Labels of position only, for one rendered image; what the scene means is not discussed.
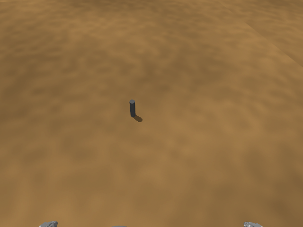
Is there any can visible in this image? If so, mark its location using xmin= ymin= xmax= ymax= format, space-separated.
xmin=129 ymin=100 xmax=135 ymax=117

